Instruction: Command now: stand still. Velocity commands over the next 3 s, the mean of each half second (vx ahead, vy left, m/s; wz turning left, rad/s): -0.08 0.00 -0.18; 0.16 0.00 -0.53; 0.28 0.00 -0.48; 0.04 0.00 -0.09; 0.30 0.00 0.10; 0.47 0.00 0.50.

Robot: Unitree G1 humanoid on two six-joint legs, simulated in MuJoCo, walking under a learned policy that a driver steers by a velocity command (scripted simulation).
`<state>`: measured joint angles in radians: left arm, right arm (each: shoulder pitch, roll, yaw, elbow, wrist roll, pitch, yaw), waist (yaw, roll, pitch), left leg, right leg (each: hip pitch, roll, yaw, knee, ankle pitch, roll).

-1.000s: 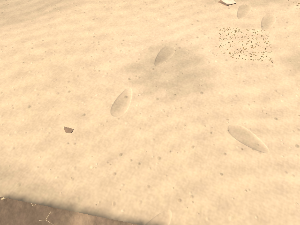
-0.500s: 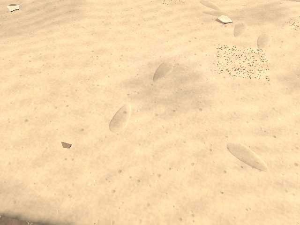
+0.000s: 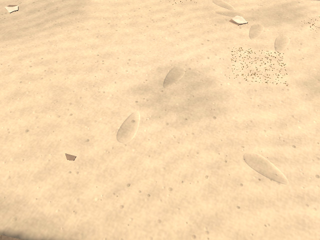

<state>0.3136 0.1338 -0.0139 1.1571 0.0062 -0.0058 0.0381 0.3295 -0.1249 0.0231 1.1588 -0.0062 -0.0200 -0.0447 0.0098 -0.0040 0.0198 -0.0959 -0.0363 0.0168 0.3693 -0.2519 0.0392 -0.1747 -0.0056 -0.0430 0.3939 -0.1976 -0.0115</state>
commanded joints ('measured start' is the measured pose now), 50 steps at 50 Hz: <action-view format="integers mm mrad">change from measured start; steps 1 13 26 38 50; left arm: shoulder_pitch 75 11 74 23 -184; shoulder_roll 68 123 101 231 156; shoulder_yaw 9 36 77 128 112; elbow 0 -75 -204 -309 -496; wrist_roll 0 -5 17 3 20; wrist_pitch -2 3 66 26 5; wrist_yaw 3 6 0 -22 -46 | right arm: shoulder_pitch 83 59 -194 -202 -39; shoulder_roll -69 -148 -238 -177 -358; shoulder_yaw -9 -53 -116 -102 -123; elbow -3 -61 -236 -352 -388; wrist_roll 0 2 -19 -27 -44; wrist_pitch -3 12 78 27 -19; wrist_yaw -3 -30 -55 44 -13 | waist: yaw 0 -4 54 13 -28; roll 6 9 111 -93 154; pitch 62 -1 -24 -30 56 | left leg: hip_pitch -73 -43 -187 -464 49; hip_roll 120 133 294 26 498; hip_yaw -105 -57 -22 -28 -639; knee -72 93 216 571 -294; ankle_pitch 171 406 454 -108 -607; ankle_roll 21 54 134 -69 141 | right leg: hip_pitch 10 -87 -133 36 -741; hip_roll -93 -78 -16 -139 88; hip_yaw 95 93 -6 467 180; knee -53 115 308 -252 556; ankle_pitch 118 326 -191 -350 -215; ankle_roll -21 -53 -44 -213 -35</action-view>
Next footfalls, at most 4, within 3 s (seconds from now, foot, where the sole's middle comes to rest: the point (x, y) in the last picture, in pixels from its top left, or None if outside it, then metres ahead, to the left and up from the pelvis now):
0.56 right None -0.02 -0.12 -0.78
0.96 left None -0.02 0.07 -0.78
1.38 right None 0.09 -0.28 -0.78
1.80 left None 0.18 -0.11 -0.78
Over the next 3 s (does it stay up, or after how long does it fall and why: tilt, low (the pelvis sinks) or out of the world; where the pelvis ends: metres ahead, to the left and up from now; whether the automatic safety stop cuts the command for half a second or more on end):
stays up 0.44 -0.41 -0.10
